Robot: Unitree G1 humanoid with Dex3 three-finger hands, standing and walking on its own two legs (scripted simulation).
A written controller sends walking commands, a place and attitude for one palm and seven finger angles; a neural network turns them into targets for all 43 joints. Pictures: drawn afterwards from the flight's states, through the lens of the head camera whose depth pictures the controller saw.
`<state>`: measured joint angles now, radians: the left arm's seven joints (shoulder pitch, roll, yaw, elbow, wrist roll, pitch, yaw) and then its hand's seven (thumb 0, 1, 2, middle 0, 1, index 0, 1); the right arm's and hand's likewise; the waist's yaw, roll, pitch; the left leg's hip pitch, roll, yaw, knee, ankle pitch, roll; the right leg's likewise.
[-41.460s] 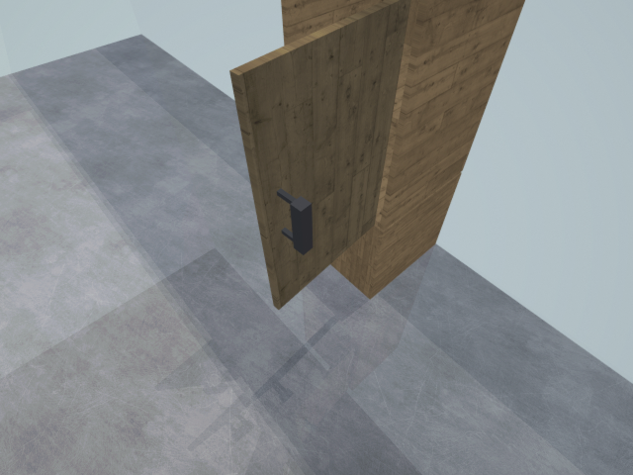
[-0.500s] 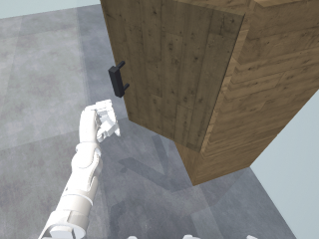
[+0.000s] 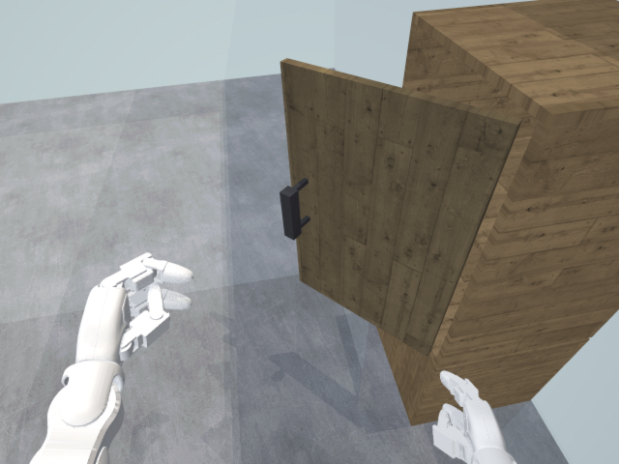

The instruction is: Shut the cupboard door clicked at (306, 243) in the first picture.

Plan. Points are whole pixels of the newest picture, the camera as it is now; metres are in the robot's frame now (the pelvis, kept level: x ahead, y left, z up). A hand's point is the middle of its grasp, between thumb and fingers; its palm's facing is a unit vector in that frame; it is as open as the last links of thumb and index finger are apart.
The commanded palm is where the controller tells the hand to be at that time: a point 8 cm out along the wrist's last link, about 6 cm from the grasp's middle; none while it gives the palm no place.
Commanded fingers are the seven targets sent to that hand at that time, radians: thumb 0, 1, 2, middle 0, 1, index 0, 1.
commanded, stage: draw the hand back to the body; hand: left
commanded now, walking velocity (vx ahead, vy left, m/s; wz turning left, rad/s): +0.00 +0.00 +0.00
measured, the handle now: (297, 208) +0.61 +0.10 -0.04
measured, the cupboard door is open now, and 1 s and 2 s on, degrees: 42 42 42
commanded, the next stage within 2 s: step back with the hand held close in 0.66 s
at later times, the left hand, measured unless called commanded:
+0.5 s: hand (50, 342) +0.18 +0.27 +0.16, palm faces +0.48 -0.78 -0.40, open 7.2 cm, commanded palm +0.13 +0.30 +0.18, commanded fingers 0.00 0.90 0.90 -0.20 -0.30 -0.20 -0.30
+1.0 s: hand (61, 340) +0.18 +0.26 +0.16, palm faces +0.41 -0.78 -0.47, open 7.4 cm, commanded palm +0.13 +0.30 +0.18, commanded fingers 0.00 0.90 0.90 -0.20 -0.30 -0.20 -0.30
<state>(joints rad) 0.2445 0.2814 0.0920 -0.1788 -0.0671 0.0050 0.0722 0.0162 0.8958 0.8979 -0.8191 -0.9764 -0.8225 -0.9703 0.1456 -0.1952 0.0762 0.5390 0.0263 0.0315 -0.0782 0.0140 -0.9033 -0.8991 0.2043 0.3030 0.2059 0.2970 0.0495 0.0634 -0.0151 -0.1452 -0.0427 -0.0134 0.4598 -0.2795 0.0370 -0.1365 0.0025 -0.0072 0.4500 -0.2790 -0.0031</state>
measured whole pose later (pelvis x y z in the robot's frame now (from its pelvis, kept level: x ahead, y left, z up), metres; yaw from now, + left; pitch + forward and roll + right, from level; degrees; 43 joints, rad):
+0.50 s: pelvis -0.01 +0.00 +0.00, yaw +0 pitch -4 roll +0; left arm 0.45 0.34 0.35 -0.36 -0.08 -0.05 0.11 0.01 0.89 0.90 -0.24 -0.34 -0.24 -0.34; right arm 0.20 -0.24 0.02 0.63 0.02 -0.05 -0.08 0.02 -0.90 -0.90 0.20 0.30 0.20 0.30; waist 0.07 0.08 0.00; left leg -0.11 -0.05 -0.01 0.42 -0.25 0.04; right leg -0.10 0.00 -0.01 0.41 -0.25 0.00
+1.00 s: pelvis -0.01 +0.00 +0.00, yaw +0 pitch +0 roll -1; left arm 0.51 0.37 0.38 -0.37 -0.07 -0.16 0.11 0.01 0.89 0.90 -0.21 -0.30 -0.21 -0.30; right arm 0.18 -0.26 -0.01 0.61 0.02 0.00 -0.08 0.02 -0.90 -0.90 0.21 0.30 0.21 0.30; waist 0.02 0.09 -0.03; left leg -0.23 -0.03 -0.01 0.48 -0.26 0.04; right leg -0.20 0.02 -0.01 0.43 -0.23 0.00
